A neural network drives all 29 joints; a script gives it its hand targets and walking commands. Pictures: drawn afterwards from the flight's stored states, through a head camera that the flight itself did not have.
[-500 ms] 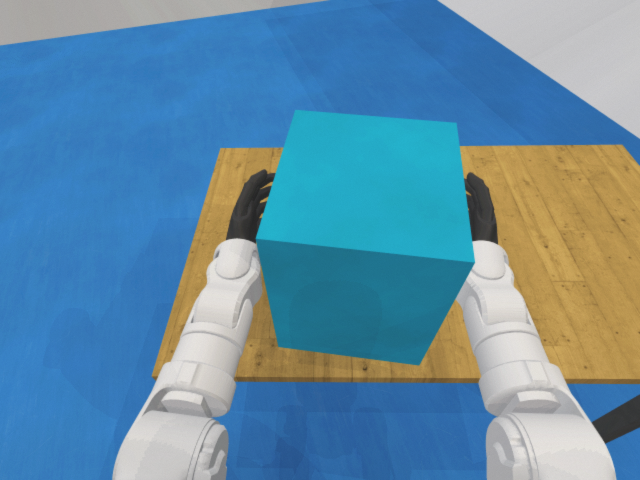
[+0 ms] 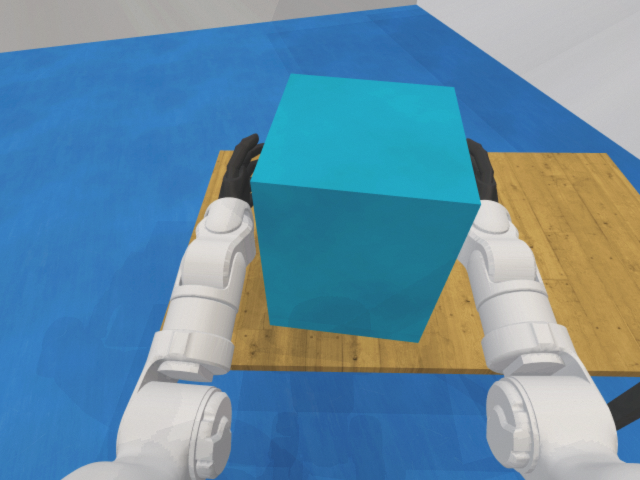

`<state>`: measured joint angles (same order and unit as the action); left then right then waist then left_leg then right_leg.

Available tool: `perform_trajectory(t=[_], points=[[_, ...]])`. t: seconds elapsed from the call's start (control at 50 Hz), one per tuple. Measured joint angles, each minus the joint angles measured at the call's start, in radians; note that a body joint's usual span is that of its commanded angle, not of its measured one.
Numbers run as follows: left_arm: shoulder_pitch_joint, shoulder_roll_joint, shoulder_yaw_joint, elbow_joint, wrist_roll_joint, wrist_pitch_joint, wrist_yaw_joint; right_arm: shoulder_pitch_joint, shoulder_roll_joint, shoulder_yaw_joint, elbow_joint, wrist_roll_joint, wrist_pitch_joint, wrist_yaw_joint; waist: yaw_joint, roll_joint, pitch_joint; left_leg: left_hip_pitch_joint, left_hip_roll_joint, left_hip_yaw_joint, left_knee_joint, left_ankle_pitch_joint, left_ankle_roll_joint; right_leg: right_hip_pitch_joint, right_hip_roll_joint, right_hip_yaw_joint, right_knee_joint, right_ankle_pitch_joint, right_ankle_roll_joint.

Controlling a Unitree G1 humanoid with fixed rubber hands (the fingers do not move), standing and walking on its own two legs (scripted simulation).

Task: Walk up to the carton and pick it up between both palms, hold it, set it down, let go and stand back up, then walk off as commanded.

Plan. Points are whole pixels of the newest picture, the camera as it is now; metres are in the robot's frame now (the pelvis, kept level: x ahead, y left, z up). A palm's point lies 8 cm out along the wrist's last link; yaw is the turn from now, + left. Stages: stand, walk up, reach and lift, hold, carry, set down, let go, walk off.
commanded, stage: reach and lift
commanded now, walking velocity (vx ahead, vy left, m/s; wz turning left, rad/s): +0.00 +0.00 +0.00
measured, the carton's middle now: (356, 212) +0.41 +0.00 +0.13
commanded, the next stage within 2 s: hold in 0.74 s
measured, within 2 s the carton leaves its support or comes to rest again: neither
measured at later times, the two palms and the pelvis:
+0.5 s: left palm (233, 192) +0.40 +0.15 +0.17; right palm (475, 195) +0.42 -0.14 +0.16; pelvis +0.00 +0.00 +0.00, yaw +0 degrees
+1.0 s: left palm (227, 183) +0.39 +0.15 +0.19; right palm (476, 186) +0.42 -0.14 +0.17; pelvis +0.00 +0.00 +0.00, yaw +0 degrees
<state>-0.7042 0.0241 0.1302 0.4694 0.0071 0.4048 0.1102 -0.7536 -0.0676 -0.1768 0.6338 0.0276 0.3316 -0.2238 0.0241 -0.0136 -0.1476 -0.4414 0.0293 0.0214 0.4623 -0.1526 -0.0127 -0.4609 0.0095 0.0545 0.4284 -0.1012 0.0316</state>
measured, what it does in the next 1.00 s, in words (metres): stands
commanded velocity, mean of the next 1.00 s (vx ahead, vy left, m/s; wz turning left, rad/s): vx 0.00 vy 0.00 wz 0.00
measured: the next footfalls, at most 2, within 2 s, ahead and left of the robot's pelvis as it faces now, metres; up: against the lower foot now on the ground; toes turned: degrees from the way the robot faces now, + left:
none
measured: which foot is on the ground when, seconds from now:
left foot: down 0.00-1.00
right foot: down 0.00-1.00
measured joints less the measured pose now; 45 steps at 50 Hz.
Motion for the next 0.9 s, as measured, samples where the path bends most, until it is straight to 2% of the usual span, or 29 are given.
perform_trajectory(t=[0.38, 0.54, 0.9], points=[[-0.012, -0.004, 0.029, -0.040, 0.020, 0.072, -0.005, -0.037, 0.000, -0.001, 0.021, 0.021, 0.029, 0.000, 0.000, 0.010, 0.000, 0.005, 0.000, 0.000, -0.011, 0.004, -0.002, 0.000, 0.000, 0.000, 0.000, -0.001, -0.003], [0.005, -0.004, 0.029, -0.104, 0.021, 0.108, 0.001, -0.038, 0.000, 0.009, -0.013, 0.039, 0.051, -0.001, 0.000, 0.010, 0.000, 0.006, 0.000, 0.000, -0.011, 0.003, -0.002, 0.002, 0.000, 0.000, -0.002, -0.001, -0.003], [-0.014, 0.003, 0.035, -0.135, 0.022, 0.161, 0.000, -0.051, 0.000, 0.010, -0.037, 0.045, 0.086, -0.006, 0.000, 0.009, 0.000, 0.018, 0.000, 0.000, -0.010, 0.003, -0.002, 0.016, 0.000, 0.000, -0.005, 0.001, -0.003]])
